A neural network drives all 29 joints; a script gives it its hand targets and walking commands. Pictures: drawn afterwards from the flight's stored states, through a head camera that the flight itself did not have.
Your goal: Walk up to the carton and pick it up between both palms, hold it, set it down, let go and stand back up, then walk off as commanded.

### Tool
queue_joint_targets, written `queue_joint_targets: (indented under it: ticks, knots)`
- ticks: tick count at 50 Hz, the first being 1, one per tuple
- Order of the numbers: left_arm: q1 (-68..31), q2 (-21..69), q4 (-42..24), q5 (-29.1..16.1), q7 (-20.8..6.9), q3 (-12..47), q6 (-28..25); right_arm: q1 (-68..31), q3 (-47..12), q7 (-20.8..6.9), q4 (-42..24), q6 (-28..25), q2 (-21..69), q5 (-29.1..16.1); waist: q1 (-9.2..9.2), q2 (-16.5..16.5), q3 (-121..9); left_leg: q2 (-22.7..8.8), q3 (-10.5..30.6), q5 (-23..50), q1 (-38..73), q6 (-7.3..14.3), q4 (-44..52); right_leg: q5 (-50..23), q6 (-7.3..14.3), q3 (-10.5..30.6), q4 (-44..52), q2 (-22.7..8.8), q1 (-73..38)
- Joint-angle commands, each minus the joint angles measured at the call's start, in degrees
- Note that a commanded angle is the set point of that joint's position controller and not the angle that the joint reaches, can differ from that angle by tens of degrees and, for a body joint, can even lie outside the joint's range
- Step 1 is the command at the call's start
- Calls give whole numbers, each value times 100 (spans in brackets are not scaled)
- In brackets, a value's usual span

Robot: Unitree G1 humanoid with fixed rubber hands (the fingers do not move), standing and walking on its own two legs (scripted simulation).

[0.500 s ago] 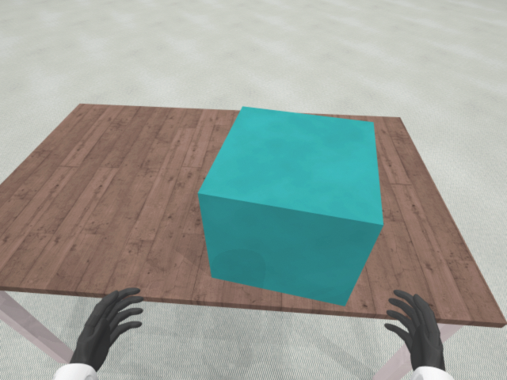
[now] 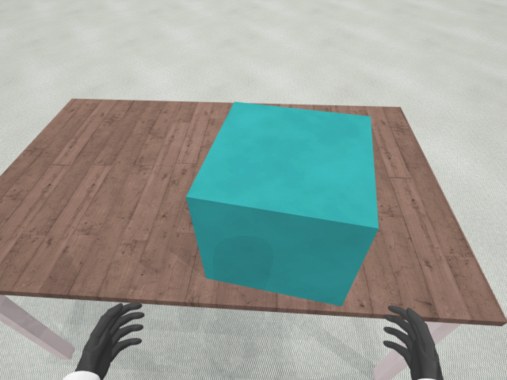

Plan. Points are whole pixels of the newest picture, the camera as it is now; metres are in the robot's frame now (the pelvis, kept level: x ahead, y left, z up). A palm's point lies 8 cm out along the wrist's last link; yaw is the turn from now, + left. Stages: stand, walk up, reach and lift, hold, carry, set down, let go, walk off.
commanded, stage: set down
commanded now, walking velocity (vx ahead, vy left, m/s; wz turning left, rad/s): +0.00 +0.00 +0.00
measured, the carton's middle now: (285, 199) +0.46 -0.04 +0.00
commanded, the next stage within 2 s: let go in 1.36 s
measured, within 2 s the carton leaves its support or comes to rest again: neither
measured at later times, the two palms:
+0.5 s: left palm (114, 370) +0.15 +0.24 -0.05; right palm (414, 371) +0.16 -0.22 -0.06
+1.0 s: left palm (125, 375) +0.15 +0.23 -0.07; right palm (417, 378) +0.15 -0.23 -0.07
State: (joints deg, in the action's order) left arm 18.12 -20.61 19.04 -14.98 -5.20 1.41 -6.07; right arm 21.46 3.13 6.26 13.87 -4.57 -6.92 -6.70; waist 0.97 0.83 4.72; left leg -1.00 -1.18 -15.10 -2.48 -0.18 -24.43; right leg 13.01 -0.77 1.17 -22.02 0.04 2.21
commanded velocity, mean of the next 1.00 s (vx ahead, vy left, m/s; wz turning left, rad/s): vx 0.00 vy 0.00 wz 0.00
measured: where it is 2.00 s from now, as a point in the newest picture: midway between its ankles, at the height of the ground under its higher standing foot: outside the picture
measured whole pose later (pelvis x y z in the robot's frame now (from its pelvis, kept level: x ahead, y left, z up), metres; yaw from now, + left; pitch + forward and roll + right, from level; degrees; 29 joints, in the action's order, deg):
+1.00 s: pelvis +0.00 -0.01 +0.00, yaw +0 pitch -6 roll +0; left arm 13.6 -14.0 27.6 -4.1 -1.2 -0.3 5.5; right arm 12.8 2.1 1.7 36.9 -9.6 -7.8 0.5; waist 0.6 -0.3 5.0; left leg -1.9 -0.6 -14.6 -2.2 -1.3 -23.1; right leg 13.2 0.3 0.6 -21.8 0.9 2.3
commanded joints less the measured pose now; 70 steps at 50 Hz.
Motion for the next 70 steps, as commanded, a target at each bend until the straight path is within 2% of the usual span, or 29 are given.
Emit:
queue_joint_targets:
  ticks: [1,5,6,9,10,13,15,16,19,21,22,23,26,29,31,33,34,36,42,43,44,46,48,52,54,57,60,68,70]
  knots:
    - [-379,-856,-761,15,27,-428,-223,-372,126,-17,-601,-380,-477,55,47,235,-196,65,-43,1507,-311,-331,464,-689,252,40,461,70,73]
    - [-327,-754,-510,152,-2,-438,-134,-352,86,-18,-154,-522,-503,130,3,285,-251,85,-74,1847,-148,-379,417,-990,231,-18,482,92,20]
    - [-255,-775,-819,132,6,-421,-207,-259,48,-6,-344,-607,-451,69,31,284,-377,95,-73,2020,-109,-387,388,-1171,214,-21,454,95,-41]
    - [-245,-667,-454,262,-4,-401,-132,-297,91,-28,182,-680,-549,182,-28,215,-296,92,-66,2088,13,-372,387,-1238,196,-59,491,129,67]
    - [-191,-667,-577,235,-3,-387,-154,-277,51,-21,46,-741,-525,137,-16,171,-330,98,-49,2167,9,-357,370,-1403,179,-53,476,117,16]
    - [-367,-491,-140,440,1,-358,29,-525,97,-71,688,-738,-560,254,-30,306,-29,62,-60,1863,-10,-373,477,-945,228,-101,567,151,133]
    - [-443,-643,-682,305,43,-362,-100,-492,105,-39,144,-888,-497,198,-12,105,-334,77,-74,1903,-82,-316,416,-1194,164,-104,497,131,-32]
    - [-382,-523,-258,422,48,-368,-1,-518,83,-80,577,-840,-507,266,-20,167,-203,75,-85,1878,-51,-324,453,-1126,191,-106,525,141,45]
    - [-407,-438,-77,565,73,-399,113,-613,15,-126,884,-838,-501,344,-1,185,-100,98,-108,1799,-42,-302,459,-1119,176,-114,528,136,147]
    - [-462,-465,-227,550,66,-439,102,-571,-31,-112,752,-895,-458,308,16,73,-224,114,-117,1813,-18,-275,432,-1241,146,-123,526,116,58]
    - [-504,-472,-329,574,107,-436,117,-612,2,-126,811,-903,-493,308,6,169,-299,118,-145,1903,15,-296,427,-1284,145,-137,510,123,50]
    - [-489,-345,16,638,99,-423,232,-745,1,-153,1013,-872,-531,403,9,138,-81,96,-136,1758,-47,-292,471,-1111,167,-160,523,152,157]
    - [-608,-331,-155,719,128,-440,330,-764,-10,-159,991,-885,-484,398,5,162,-184,118,-177,1662,-42,-266,466,-1094,146,-175,524,116,98]
    - [-616,-194,30,813,182,-405,498,-859,-22,-223,1231,-820,-519,483,-11,213,-50,117,-227,1511,-57,-254,507,-928,177,-181,550,123,193]
    - [-744,-238,87,799,175,-431,589,-988,4,-214,1214,-781,-476,558,-37,24,-16,133,-267,1259,-159,-202,539,-735,141,-174,584,98,205]
    - [-813,-297,-177,808,222,-461,584,-936,-38,-215,994,-774,-426,537,-22,32,-150,157,-299,1293,-157,-180,505,-826,116,-156,561,64,137]
    - [-753,-184,78,910,233,-459,673,-981,-29,-252,1342,-729,-477,595,-13,116,-43,141,-291,1268,-157,-214,543,-778,133,-174,537,86,199]
    - [-832,-230,-88,896,268,-463,705,-1001,18,-262,1163,-734,-480,590,-38,59,-155,141,-304,1198,-170,-191,527,-742,132,-188,531,81,174]
    - [-919,-131,129,986,338,-431,881,-1181,30,-344,1485,-659,-547,689,-42,93,-118,154,-372,1098,-196,-193,530,-627,122,-198,542,72,237]
    - [-894,-38,129,1070,392,-429,926,-1216,98,-405,1648,-660,-663,718,-10,190,-117,116,-355,1150,-144,-222,556,-590,165,-247,519,126,303]
    - [-932,-121,-16,997,379,-417,899,-1179,47,-370,1412,-693,-571,666,-54,100,-281,139,-376,1177,-124,-206,500,-706,141,-233,516,94,226]
    - [-855,-50,95,1047,401,-431,959,-1165,28,-406,1548,-692,-616,717,-42,58,-237,148,-383,1331,-64,-225,487,-808,134,-267,512,123,259]
    - [-834,-13,108,1132,431,-427,1024,-1177,54,-452,1733,-686,-689,711,-71,178,-217,135,-373,1441,-42,-251,489,-848,180,-268,516,145,257]
    - [-862,-1,149,1118,447,-387,1051,-1241,9,-481,1708,-731,-668,746,-94,-30,-284,152,-397,1399,-6,-213,456,-884,126,-263,543,127,288]
    - [-851,100,142,1271,505,-402,1094,-1250,37,-542,1927,-742,-787,754,-66,174,-298,111,-355,1494,42,-258,463,-888,179,-314,478,168,335]
    - [-921,119,88,1229,524,-370,1119,-1325,100,-559,1923,-772,-793,783,-111,96,-270,97,-364,1431,-12,-244,459,-856,178,-308,514,161,310]
    - [-914,235,100,1292,601,-358,1126,-1400,96,-661,2059,-839,-886,799,-20,111,-373,74,-365,1544,50,-259,452,-874,204,-354,479,215,365]
    - [-949,276,279,1363,610,-350,1190,-1493,132,-718,2259,-917,-994,780,-45,-41,-357,85,-378,1727,55,-230,421,-1183,182,-369,458,217,292]
    - [-1001,328,267,1419,637,-336,1199,-1526,156,-724,2349,-925,-1033,802,-58,70,-400,78,-358,1716,61,-258,393,-1163,194,-365,420,206,266]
